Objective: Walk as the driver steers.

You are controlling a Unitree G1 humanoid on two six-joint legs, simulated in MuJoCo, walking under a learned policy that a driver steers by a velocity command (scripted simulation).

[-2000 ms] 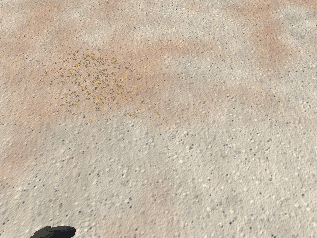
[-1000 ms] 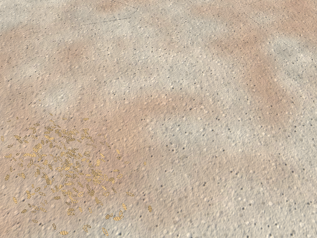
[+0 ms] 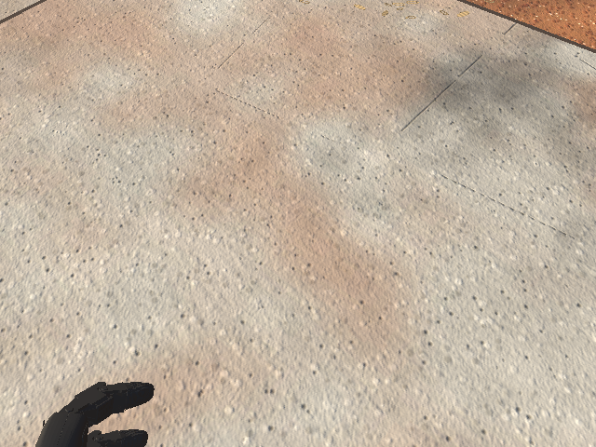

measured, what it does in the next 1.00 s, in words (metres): walks ahead, turning left: right foot, then left foot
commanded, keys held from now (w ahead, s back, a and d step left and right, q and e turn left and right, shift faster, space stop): w+q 0.82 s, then w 0.18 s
